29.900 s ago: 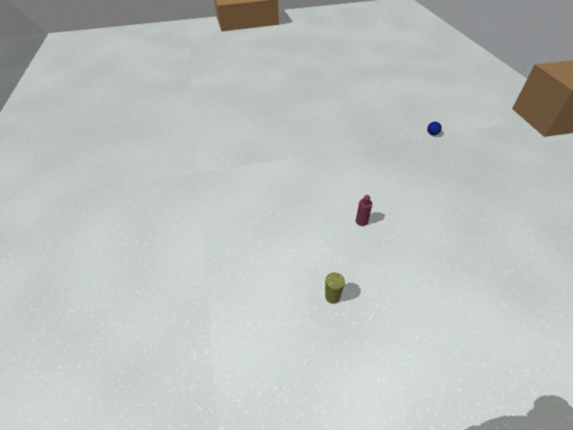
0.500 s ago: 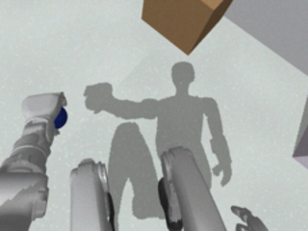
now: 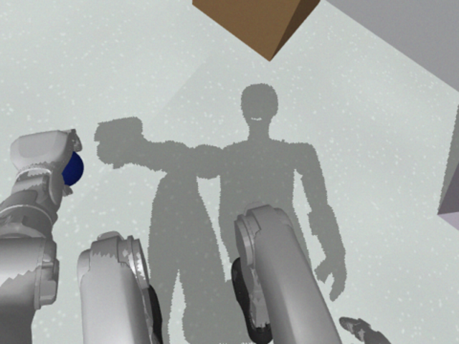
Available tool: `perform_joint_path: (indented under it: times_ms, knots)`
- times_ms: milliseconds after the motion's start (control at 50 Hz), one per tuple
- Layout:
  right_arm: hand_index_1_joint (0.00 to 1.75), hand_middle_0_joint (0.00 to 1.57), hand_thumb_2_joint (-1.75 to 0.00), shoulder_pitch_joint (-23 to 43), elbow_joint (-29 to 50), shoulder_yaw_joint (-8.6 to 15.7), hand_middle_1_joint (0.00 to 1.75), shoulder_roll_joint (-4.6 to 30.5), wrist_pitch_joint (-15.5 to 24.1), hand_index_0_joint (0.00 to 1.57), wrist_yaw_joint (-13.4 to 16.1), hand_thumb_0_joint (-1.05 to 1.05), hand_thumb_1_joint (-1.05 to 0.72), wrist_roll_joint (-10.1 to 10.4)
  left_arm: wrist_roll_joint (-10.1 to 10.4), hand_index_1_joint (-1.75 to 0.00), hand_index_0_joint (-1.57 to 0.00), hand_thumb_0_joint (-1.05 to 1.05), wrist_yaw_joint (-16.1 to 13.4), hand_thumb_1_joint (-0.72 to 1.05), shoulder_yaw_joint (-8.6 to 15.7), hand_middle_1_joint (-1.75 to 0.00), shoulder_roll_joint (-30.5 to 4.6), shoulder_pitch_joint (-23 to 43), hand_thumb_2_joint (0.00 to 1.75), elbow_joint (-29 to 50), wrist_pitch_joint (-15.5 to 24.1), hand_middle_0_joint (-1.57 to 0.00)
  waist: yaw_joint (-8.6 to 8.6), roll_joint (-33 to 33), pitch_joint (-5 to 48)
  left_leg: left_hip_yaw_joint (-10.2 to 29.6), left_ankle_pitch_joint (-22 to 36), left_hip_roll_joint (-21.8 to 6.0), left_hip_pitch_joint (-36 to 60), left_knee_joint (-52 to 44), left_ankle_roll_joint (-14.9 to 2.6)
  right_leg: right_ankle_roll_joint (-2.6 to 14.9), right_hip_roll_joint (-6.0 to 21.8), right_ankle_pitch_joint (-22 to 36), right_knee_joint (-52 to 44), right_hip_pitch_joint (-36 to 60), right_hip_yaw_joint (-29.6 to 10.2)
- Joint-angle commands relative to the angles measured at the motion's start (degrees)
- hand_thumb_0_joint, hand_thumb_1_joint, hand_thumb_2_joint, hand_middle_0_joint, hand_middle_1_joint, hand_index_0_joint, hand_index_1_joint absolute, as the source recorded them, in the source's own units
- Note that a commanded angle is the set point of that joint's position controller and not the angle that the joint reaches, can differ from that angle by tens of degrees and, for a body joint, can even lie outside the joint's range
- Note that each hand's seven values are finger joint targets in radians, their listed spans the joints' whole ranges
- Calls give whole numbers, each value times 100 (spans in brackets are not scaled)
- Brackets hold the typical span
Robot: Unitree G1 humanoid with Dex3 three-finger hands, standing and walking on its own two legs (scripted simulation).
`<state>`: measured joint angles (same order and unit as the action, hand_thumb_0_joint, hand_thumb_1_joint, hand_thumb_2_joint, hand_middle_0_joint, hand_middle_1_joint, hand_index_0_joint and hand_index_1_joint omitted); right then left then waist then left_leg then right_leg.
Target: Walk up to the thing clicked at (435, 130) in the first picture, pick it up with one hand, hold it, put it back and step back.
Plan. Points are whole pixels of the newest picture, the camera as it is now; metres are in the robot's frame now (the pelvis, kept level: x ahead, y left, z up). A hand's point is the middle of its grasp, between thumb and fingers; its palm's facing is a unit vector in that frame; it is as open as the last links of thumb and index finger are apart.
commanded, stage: crouch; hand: left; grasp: from above
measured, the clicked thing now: (60, 167) +0.47 +0.25 -0.19
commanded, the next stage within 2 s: lower in 0.08 s
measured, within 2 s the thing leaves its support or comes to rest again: rests again in 1.56 s
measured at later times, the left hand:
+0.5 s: hand (67, 176) +0.46 +0.24 -0.21, palm faces -0.47 -0.05 -0.88, open 9.9 cm
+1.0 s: hand (76, 178) +0.47 +0.24 -0.26, palm faces -0.47 -0.08 -0.88, open 9.8 cm
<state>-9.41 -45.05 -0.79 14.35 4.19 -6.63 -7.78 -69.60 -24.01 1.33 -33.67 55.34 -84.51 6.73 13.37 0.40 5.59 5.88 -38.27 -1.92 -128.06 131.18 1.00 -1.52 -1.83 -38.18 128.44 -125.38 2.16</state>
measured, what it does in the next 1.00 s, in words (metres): lowers itself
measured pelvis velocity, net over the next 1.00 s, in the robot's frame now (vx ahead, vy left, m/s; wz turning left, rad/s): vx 0.00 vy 0.00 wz -0.07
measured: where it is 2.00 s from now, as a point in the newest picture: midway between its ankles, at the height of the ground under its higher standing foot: (205, 329)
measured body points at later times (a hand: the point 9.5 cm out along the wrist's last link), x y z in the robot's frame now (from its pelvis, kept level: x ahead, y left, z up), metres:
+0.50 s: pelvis +0.00 +0.00 -0.03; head +0.24 +0.06 +0.34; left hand +0.48 +0.24 -0.16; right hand +0.03 -0.28 -0.14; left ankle +0.08 +0.13 -0.33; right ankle +0.10 -0.12 -0.33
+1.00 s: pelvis +0.00 +0.00 -0.06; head +0.26 +0.06 +0.31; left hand +0.49 +0.24 -0.21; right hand +0.02 -0.27 -0.15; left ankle +0.08 +0.13 -0.33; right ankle +0.10 -0.12 -0.33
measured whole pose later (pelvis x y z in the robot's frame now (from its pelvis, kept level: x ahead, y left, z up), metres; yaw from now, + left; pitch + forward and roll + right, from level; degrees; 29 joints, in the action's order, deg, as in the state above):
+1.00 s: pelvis +0.00 +0.00 -0.06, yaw -4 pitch +31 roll -8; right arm -8.7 -43.6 -7.0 16.7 8.4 -11.6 -12.4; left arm -72.2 -30.8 6.2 -42.2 57.3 -93.9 9.5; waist 18.2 -2.5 -1.7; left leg 10.5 -39.8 -1.4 -135.0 143.1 1.7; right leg -2.0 -2.9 -38.3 137.6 -131.1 5.5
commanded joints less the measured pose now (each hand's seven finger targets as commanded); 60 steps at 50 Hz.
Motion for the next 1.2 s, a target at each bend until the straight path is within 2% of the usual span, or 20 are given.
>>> perform_joint_path:
  times_ms: [0, 120, 160, 300, 400, 420, 520, 640, 660, 680, 780, 840, 940, 980, 1040, 1060, 1100, 1120, 1160, 1180]
  knots:
    - [30, 20, -90, -1128, 113, 375, 30, 1316, 47, 20, 63, 0, -91, 21, 26, -79, -88, 0, -238, 48, 119, -82, -1277, 2108, 81, 830, 36, -85, 23, 1319, 3833, -505, 607, 178, 2665, -1268, -255, 381, -101, 876, -1379, 1898, 487]
    - [30, 20, -90, -1179, 94, 308, 30, 1358, 34, 20, 41, 0, -91, 17, -36, -79, -88, 0, -261, 48, 178, -82, -1410, 2091, 82, 755, 75, -86, 8, 1305, 3813, -490, 660, 186, 2480, -1135, -259, 375, -119, 938, -1226, 1878, 542]
    - [30, 20, -90, -1143, 82, 280, 30, 1337, 40, 20, 35, 0, -91, 20, -18, -78, -89, 0, -246, 49, 56, -80, -1264, 2014, 80, 691, 53, -87, 33, 1223, 3747, -505, 746, 172, 2486, -1044, -271, 358, -142, 1070, -1240, 1928, 536]
    - [30, 20, -90, -1160, 114, 167, 30, 1422, 74, 20, -17, 0, -91, -42, -39, -74, -89, 0, -287, 46, 90, -74, -1393, 2043, 77, 332, 119, -89, 172, 1191, 3416, -436, 636, 168, 2169, -840, -272, 351, -151, 962, -1036, 1725, 624]
    - [30, 20, -90, -1178, 113, 112, 30, 1506, 120, 20, -52, 0, -91, -103, -136, -73, -90, 0, -424, 47, 244, -74, -1647, 2196, 76, 441, 236, -89, 199, 1440, 3526, -385, 748, 167, 2296, -713, -238, 352, -161, 1074, -846, 1617, 704]
    - [30, 20, -90, -1116, 135, 90, 30, 1468, 129, 20, -65, 0, -91, -120, -145, -72, -91, 0, -436, 48, 144, -74, -1441, 2011, 73, 207, 206, -89, 233, 1425, 3444, -394, 679, 178, 2259, -702, -234, 354, -176, 1015, -845, 1589, 699]
    - [30, 20, -90, -1120, 137, 57, 30, 1535, 166, 20, -103, 0, -91, -187, -202, -70, -89, 0, -608, 46, 310, -72, -1766, 2074, 72, 419, 201, -88, 219, 1674, 3484, -403, 662, 170, 2268, -621, -225, 353, -170, 1011, -768, 1593, 719]
    - [30, 20, -90, -1135, 102, 3, 30, 1634, 270, 20, -212, 0, -90, -271, -178, -69, -89, 0, -707, 47, 321, -70, -1676, 1930, 75, 105, 168, -88, 360, 1609, 3276, -321, 796, 154, 2233, -429, -221, 349, -166, 1162, -622, 1396, 830]
    - [30, 20, -90, -1254, 60, 8, 30, 1631, 285, 20, -243, 0, -90, -300, -187, -70, -90, 0, -728, 48, 395, -71, -1798, 2139, 75, 390, 205, -89, 468, 1672, 3332, -344, 954, 142, 2200, -372, -228, 312, -187, 1367, -629, 1567, 831]
    - [30, 20, -90, -1242, 69, -9, 30, 1649, 275, 20, -252, 0, -90, -290, -149, -69, -91, 0, -761, 49, 456, -71, -1825, 1970, 76, 263, 203, -89, 357, 1653, 3362, -305, 888, 154, 2194, -441, -218, 327, -179, 1252, -617, 1554, 847]
    - [30, 20, -90, -1178, 100, -92, 30, 1649, 316, 20, -349, 0, -90, -341, -150, -71, -92, 0, -799, 51, 431, -72, -1886, 1949, 78, -29, 206, -90, 460, 1528, 3278, -305, 932, 135, 1917, -224, -254, 294, -229, 1379, -555, 1701, 831]
    - [30, 20, -90, -1187, 130, -115, 30, 1727, 339, 20, -377, 0, -90, -365, -167, -72, -92, 0, -867, 51, 648, -73, -2129, 1841, 81, -116, 246, -92, 437, 1460, 3202, -277, 856, 142, 1779, -213, -262, 290, -238, 1267, -553, 1708, 872]
    - [30, 20, -90, -1079, 201, -182, 30, 1792, 467, 20, -465, 0, -90, -442, -231, -71, -95, 0, -931, 55, 498, -73, -2054, 2082, 77, -242, 353, -92, 645, 1635, 2899, -211, 657, 134, 1827, -111, -230, 325, -253, 1088, -455, 1432, 961]
    - [30, 20, -90, -1172, 148, -161, 30, 1879, 474, 20, -449, 0, -90, -438, -266, -69, -94, 0, -1018, 54, 881, -71, -2505, 1794, 77, -299, 381, -93, 496, 1541, 2963, -202, 667, 133, 1752, -139, -244, 304, -272, 1063, -506, 1578, 966]
    - [30, 20, -90, -1134, 129, -213, 30, 1798, 477, 20, -495, 0, -90, -502, -347, -69, -97, 0, -1094, 58, 772, -72, -2337, 1821, 75, -281, 412, -94, 571, 1751, 3089, -185, 826, 102, 1923, -82, -205, 316, -297, 1259, -422, 1626, 981]
    - [30, 20, -90, -1111, 181, -216, 30, 1843, 523, 20, -525, 0, -90, -531, -351, -71, -98, 0, -1081, 60, 607, -74, -2099, 1975, 77, -376, 414, -95, 742, 1751, 2899, -181, 820, 109, 1959, -5, -197, 322, -268, 1268, -373, 1440, 1043]
    - [30, 20, -90, -1086, 139, -225, 30, 1871, 565, 20, -539, 0, -90, -533, -286, -70, -98, 0, -1158, 61, 700, -73, -2308, 1943, 75, -344, 444, -95, 671, 1798, 2970, -133, 800, 95, 1905, -50, -210, 298, -304, 1292, -395, 1552, 1032]
    - [30, 20, -90, -1063, 160, -254, 30, 1891, 618, 20, -570, 0, -90, -559, -317, -69, -99, 0, -1155, 62, 600, -73, -2263, 2041, 75, -466, 442, -96, 773, 1750, 2786, -150, 710, 104, 1858, 42, -220, 292, -277, 1212, -390, 1429, 1028]
    - [30, 20, -90, -1164, 77, -274, 30, 1913, 612, 20, -585, 0, -90, -591, -346, -69, -100, 0, -1240, 64, 814, -72, -2468, 1818, 73, -471, 429, -96, 676, 1869, 2836, -129, 814, 102, 1946, -39, -188, 297, -290, 1278, -365, 1518, 1088]
    - [30, 20, -90, -1055, 100, -275, 30, 1918, 646, 20, -615, 0, -90, -606, -347, -68, -101, 0, -1240, 64, 675, -71, -2322, 1891, 74, -486, 436, -98, 689, 1932, 2782, -124, 758, 89, 1999, -25, -167, 323, -288, 1206, -320, 1381, 1101]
